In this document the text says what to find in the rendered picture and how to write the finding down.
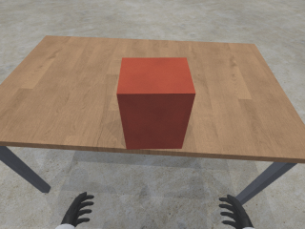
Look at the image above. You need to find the carton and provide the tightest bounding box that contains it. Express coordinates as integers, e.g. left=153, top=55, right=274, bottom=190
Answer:
left=116, top=57, right=196, bottom=150

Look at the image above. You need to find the robot right hand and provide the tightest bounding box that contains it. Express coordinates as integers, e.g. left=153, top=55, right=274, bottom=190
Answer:
left=218, top=195, right=254, bottom=229

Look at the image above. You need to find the robot left hand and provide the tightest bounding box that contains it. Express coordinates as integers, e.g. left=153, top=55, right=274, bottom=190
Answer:
left=61, top=192, right=94, bottom=227

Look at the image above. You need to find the table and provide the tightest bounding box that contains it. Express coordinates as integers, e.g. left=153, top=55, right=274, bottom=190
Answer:
left=0, top=35, right=305, bottom=205

